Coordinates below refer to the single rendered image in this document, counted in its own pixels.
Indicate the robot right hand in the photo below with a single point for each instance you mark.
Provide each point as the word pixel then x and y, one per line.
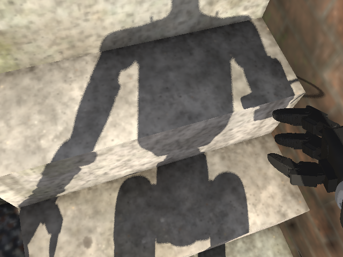
pixel 327 149

